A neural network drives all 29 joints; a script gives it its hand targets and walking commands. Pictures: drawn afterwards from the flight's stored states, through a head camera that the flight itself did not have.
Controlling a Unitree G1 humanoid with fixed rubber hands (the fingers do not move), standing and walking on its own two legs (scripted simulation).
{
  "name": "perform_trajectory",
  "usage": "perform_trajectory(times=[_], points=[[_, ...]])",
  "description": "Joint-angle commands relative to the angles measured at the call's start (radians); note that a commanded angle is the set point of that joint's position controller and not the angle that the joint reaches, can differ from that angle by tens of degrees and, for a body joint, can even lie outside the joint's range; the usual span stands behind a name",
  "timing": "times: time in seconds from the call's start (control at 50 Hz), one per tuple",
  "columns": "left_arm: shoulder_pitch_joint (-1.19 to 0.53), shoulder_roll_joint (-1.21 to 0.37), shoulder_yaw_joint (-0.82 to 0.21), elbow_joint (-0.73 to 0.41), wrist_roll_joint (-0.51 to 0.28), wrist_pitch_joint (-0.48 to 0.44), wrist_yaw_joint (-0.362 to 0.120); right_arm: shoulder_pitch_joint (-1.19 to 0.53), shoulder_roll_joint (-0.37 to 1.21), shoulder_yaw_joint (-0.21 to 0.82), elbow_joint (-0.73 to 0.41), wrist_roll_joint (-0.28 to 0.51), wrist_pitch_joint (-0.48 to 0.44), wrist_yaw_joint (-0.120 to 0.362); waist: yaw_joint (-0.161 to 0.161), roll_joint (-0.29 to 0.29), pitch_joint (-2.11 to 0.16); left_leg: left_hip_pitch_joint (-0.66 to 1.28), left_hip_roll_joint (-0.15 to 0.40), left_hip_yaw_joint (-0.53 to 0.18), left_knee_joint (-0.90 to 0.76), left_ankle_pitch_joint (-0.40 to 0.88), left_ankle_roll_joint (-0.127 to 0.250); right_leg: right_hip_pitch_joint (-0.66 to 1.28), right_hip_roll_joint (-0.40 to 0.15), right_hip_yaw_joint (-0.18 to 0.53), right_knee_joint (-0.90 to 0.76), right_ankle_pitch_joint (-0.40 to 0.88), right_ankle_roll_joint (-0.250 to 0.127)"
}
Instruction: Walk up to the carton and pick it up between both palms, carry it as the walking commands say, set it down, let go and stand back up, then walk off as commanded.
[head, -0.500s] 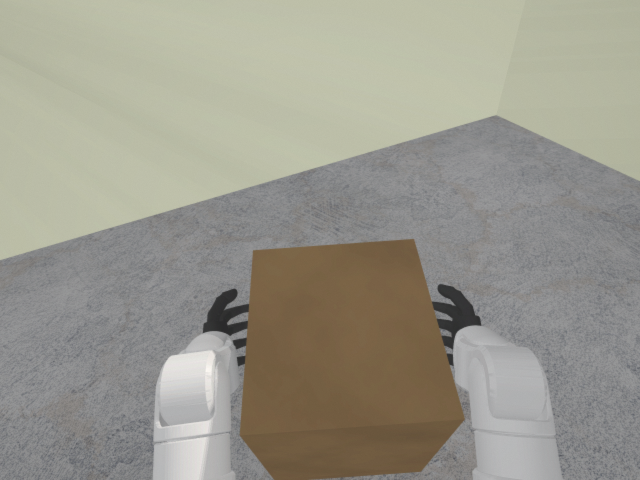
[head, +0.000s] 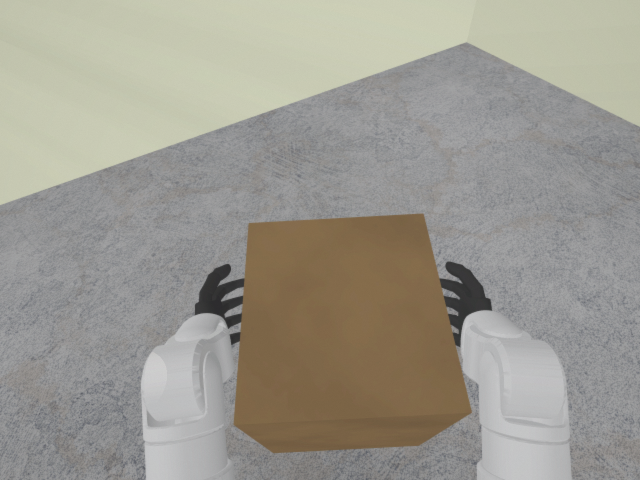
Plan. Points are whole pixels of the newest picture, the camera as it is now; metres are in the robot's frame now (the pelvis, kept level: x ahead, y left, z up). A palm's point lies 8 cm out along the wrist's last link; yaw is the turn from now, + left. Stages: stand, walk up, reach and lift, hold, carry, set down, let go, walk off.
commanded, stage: carry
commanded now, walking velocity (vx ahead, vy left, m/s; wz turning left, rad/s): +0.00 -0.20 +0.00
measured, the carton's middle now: (341, 344) +0.29 -0.01 +0.01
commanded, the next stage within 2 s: none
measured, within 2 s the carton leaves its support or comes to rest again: neither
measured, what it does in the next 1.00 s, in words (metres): walks backwards: left foot, then right foot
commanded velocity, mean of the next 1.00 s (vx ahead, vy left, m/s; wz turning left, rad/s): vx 0.00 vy -0.20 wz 0.00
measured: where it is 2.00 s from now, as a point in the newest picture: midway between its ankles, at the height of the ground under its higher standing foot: outside the picture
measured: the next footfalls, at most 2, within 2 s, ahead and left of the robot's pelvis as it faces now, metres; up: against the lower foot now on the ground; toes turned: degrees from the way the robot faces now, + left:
left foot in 0.16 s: -0.01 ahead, +0.13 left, +0.00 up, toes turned +6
right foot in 0.40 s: +0.02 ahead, -0.15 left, +0.00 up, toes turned -4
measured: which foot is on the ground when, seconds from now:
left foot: up 0.00-0.14, down 0.16-0.44, up 0.46-0.76, down 0.78-1.00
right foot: down 0.00-0.18, up 0.20-0.38, down 0.40-0.80, up 0.82-1.00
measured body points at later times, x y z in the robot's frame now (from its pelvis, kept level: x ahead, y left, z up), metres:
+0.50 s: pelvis -0.06 -0.06 +0.00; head -0.02 -0.07 +0.45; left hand +0.25 +0.07 +0.09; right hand +0.23 -0.23 +0.08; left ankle -0.07 +0.11 -0.70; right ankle -0.02 -0.14 -0.72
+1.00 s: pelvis -0.16 -0.13 -0.01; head -0.14 -0.12 +0.44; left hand +0.14 +0.00 +0.07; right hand +0.12 -0.29 +0.08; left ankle -0.11 +0.03 -0.72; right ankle -0.13 -0.22 -0.70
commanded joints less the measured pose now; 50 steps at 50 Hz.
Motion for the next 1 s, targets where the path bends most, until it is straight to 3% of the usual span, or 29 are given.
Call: perform_trajectory(times=[0.0, 0.04, 0.08, 0.1, 0.12, 0.14, 0.16, 0.18, 0.24, 0.28, 0.32, 0.34, 0.36, 0.38, 0.4, 0.44, 0.56, 0.62, 0.68, 0.7, 0.72, 0.74, 0.76, 0.78, 0.82, 0.86, 0.92, 0.96, 0.98], points=[[-0.458, -0.930, -0.743, -0.184, -0.445, 0.009, -0.278, -0.594, 0.949, 0.741, -0.168, 0.537, -0.040, 0.208, 0.010, -0.181, -0.510, -0.077, -0.020, 0.004, -0.007, -0.072, -0.006, 0.403, -0.297, 0.152, -0.107, 0.733, -0.108], [-0.486, -0.937, -0.762, -0.220, -0.458, -0.001, -0.273, -0.600, 0.953, 0.739, -0.197, 0.545, -0.049, 0.207, 0.002, -0.185, -0.549, 0.002, -0.012, -0.001, -0.127, 0.009, -0.002, 0.394, -0.270, 0.128, -0.071, 0.745, -0.097], [-0.461, -0.940, -0.775, -0.219, -0.458, 0.001, -0.266, -0.560, 0.952, 0.740, -0.197, 0.539, -0.049, 0.209, -0.019, -0.106, -0.580, 0.192, 0.074, -0.087, -0.276, 0.251, 0.033, 0.254, -0.228, 0.084, -0.005, 0.680, -0.043], [-0.477, -0.928, -0.778, -0.239, -0.460, -0.004, -0.263, -0.537, 0.946, 0.730, -0.189, 0.531, -0.053, 0.214, -0.025, 0.030, -0.612, 0.339, 0.185, -0.213, -0.309, 0.644, 0.077, 0.115, -0.171, 0.047, 0.077, 0.503, 0.008], [-0.495, -0.925, -0.781, -0.249, -0.461, -0.004, -0.259, -0.519, 0.936, 0.724, -0.186, 0.527, -0.056, 0.215, -0.028, 0.240, -0.606, 0.457, 0.378, -0.413, -0.323, 1.146, 0.163, -0.075, -0.094, -0.008, 0.212, 0.093, 0.056], [-0.497, -0.942, -0.782, -0.251, -0.459, -0.007, -0.257, -0.504, 0.951, 0.724, -0.181, 0.528, -0.060, 0.216, -0.021, 0.278, -0.581, 0.575, 0.420, -0.447, -0.281, 1.392, 0.219, -0.214, -0.061, 0.044, 0.304, -0.295, 0.058], [-0.464, -0.950, -0.783, -0.244, -0.452, -0.008, -0.255, -0.433, 0.956, 0.708, -0.154, 0.511, -0.059, 0.218, -0.023, 0.218, -0.568, 0.599, 0.410, -0.420, -0.275, 1.372, 0.228, -0.257, -0.069, 0.084, 0.342, -0.319, 0.067], [-0.463, -0.954, -0.790, -0.261, -0.449, -0.010, -0.258, -0.442, 0.962, 0.715, -0.167, 0.509, -0.061, 0.222, -0.025, 0.173, -0.542, 0.522, 0.391, -0.353, -0.289, 1.177, 0.211, -0.226, -0.098, 0.099, 0.309, -0.291, 0.064], [-0.523, -0.961, -0.805, -0.286, -0.466, -0.018, -0.259, -0.500, 0.949, 0.719, -0.208, 0.513, -0.066, 0.218, -0.019, 0.195, -0.503, 0.388, 0.298, -0.260, -0.285, 1.015, 0.150, -0.113, -0.074, 0.036, 0.185, -0.166, 0.065], [-0.478, -0.951, -0.789, -0.254, -0.452, -0.008, -0.261, -0.479, 0.941, 0.717, -0.191, 0.505, -0.061, 0.217, -0.014, 0.245, -0.495, 0.344, 0.298, -0.256, -0.284, 1.014, 0.128, -0.040, -0.070, 0.019, 0.096, -0.137, 0.058], [-0.467, -0.950, -0.784, -0.222, -0.454, -0.004, -0.268, -0.497, 0.937, 0.719, -0.180, 0.496, -0.059, 0.212, 0.003, 0.233, -0.500, 0.269, 0.246, -0.179, -0.215, 0.900, 0.079, 0.120, -0.077, -0.014, -0.108, -0.037, 0.048], [-0.415, -0.930, -0.770, -0.191, -0.442, 0.001, -0.271, -0.458, 0.926, 0.720, -0.161, 0.484, -0.054, 0.210, 0.006, 0.149, -0.521, 0.228, 0.202, -0.142, -0.137, 0.750, 0.037, 0.219, -0.107, 0.000, -0.211, 0.075, 0.037], [-0.417, -0.918, -0.762, -0.178, -0.446, 0.004, -0.275, -0.428, 0.932, 0.718, -0.131, 0.474, -0.050, 0.204, 0.005, -0.019, -0.552, 0.073, 0.136, -0.079, -0.004, 0.411, -0.022, 0.391, -0.235, 0.126, -0.185, 0.492, -0.003], [-0.428, -0.915, -0.757, -0.176, -0.456, 0.004, -0.279, -0.469, 0.927, 0.723, -0.157, 0.482, -0.052, 0.204, 0.002, -0.242, -0.540, -0.110, 0.026, -0.001, 0.189, -0.125, -0.061, 0.489, -0.414, 0.286, -0.131, 0.948, -0.085], [-0.411, -0.932, -0.752, -0.162, -0.448, 0.002, -0.282, -0.480, 0.927, 0.728, -0.155, 0.477, -0.052, 0.208, 0.008, -0.234, -0.532, -0.135, 0.010, 0.000, 0.275, -0.243, -0.052, 0.478, -0.423, 0.215, -0.089, 0.991, -0.140], [-0.398, -0.935, -0.726, -0.124, -0.427, 0.007, -0.292, -0.500, 0.930, 0.737, -0.126, 0.487, -0.046, 0.211, 0.015, -0.151, -0.500, -0.165, 0.009, -0.009, 0.304, -0.179, -0.045, 0.458, -0.355, 0.120, -0.078, 0.856, -0.133], [-0.406, -0.912, -0.698, -0.105, -0.422, 0.008, -0.302, -0.509, 0.936, 0.727, -0.072, 0.488, -0.041, 0.205, 0.016, -0.178, -0.462, -0.114, -0.011, 0.021, 0.208, -0.122, -0.022, 0.364, -0.303, 0.125, -0.170, 0.494, -0.127], [-0.365, -0.904, -0.697, -0.071, -0.409, 0.013, -0.300, -0.494, 0.922, 0.724, -0.057, 0.485, -0.034, 0.207, 0.018, -0.189, -0.466, -0.066, -0.024, 0.024, 0.081, -0.097, -0.017, 0.348, -0.300, 0.155, -0.183, 0.420, -0.130], [-0.356, -0.892, -0.711, -0.066, -0.403, 0.016, -0.292, -0.446, 0.920, 0.708, -0.008, 0.479, -0.029, 0.223, -0.005, -0.133, -0.470, 0.094, -0.003, -0.008, -0.170, 0.020, 0.007, 0.243, -0.285, 0.121, -0.155, 0.350, -0.092], [-0.375, -0.896, -0.726, -0.078, -0.409, 0.017, -0.289, -0.457, 0.924, 0.708, -0.018, 0.481, -0.034, 0.227, -0.022, -0.064, -0.486, 0.215, 0.045, -0.072, -0.302, 0.136, 0.038, 0.135, -0.258, 0.084, -0.115, 0.265, -0.043], [-0.400, -0.898, -0.732, -0.093, -0.414, 0.016, -0.288, -0.472, 0.926, 0.707, -0.017, 0.484, -0.038, 0.232, -0.027, 0.117, -0.479, 0.304, 0.194, -0.278, -0.414, 0.275, 0.102, 0.002, -0.185, 0.025, 0.003, 0.159, 0.013], [-0.435, -0.905, -0.743, -0.122, -0.423, 0.015, -0.288, -0.469, 0.925, 0.704, -0.023, 0.486, -0.045, 0.236, -0.019, 0.354, -0.452, 0.326, 0.423, -0.586, -0.477, 0.568, 0.209, -0.166, -0.085, -0.013, 0.183, -0.215, 0.073], [-0.480, -0.926, -0.756, -0.143, -0.434, 0.008, -0.285, -0.469, 0.948, 0.712, -0.046, 0.492, -0.052, 0.240, -0.026, 0.305, -0.402, 0.320, 0.447, -0.623, -0.466, 0.719, 0.275, -0.230, -0.060, 0.085, 0.400, -0.311, 0.088], [-0.470, -0.936, -0.750, -0.130, -0.436, 0.003, -0.288, -0.463, 0.971, 0.717, -0.049, 0.490, -0.053, 0.239, -0.026, 0.164, -0.400, 0.301, 0.422, -0.525, -0.429, 0.692, 0.270, -0.219, -0.093, 0.134, 0.481, -0.288, 0.081], [-0.518, -0.942, -0.751, -0.136, -0.445, -0.007, -0.289, -0.487, 0.969, 0.704, -0.042, 0.490, -0.056, 0.238, -0.022, 0.074, -0.358, 0.202, 0.332, -0.351, -0.415, 0.545, 0.200, -0.157, -0.106, 0.104, 0.455, -0.237, 0.074], [-0.529, -0.953, -0.758, -0.148, -0.455, -0.004, -0.289, -0.550, 0.954, 0.715, -0.084, 0.502, -0.055, 0.233, -0.012, 0.148, -0.358, 0.169, 0.296, -0.300, -0.405, 0.587, 0.149, -0.118, -0.105, 0.069, 0.314, -0.185, 0.081], [-0.495, -0.933, -0.747, -0.139, -0.444, 0.011, -0.286, -0.500, 0.950, 0.700, -0.056, 0.483, -0.043, 0.223, -0.007, 0.261, -0.374, 0.126, 0.264, -0.267, -0.392, 0.587, 0.114, 0.032, -0.082, 0.022, 0.121, -0.187, 0.068], [-0.450, -0.923, -0.743, -0.111, -0.439, 0.013, -0.289, -0.457, 0.941, 0.705, -0.026, 0.470, -0.039, 0.219, 0.007, 0.250, -0.391, 0.092, 0.235, -0.209, -0.318, 0.451, 0.070, 0.173, -0.080, -0.010, -0.127, -0.095, 0.054], [-0.466, -0.922, -0.737, -0.108, -0.448, 0.013, -0.292, -0.481, 0.947, 0.716, -0.044, 0.477, -0.042, 0.215, 0.005, 0.145, -0.422, 0.047, 0.187, -0.161, -0.210, 0.316, 0.028, 0.277, -0.124, 0.020, -0.247, -0.037, 0.047]])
